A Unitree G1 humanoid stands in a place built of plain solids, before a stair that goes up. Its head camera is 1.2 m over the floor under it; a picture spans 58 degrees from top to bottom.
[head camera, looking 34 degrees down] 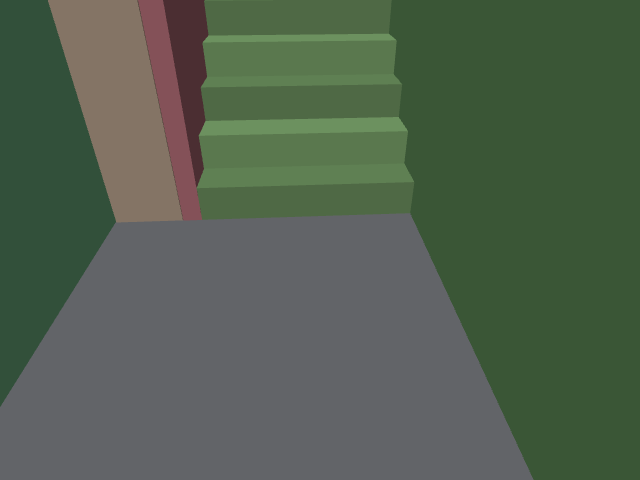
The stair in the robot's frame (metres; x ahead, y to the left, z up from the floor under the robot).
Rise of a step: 0.19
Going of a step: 0.24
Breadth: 1.12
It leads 4 degrees to the left of straight ahead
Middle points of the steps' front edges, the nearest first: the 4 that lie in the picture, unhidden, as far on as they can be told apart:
2.00 0.07 0.19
2.24 0.08 0.38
2.48 0.10 0.57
2.71 0.11 0.75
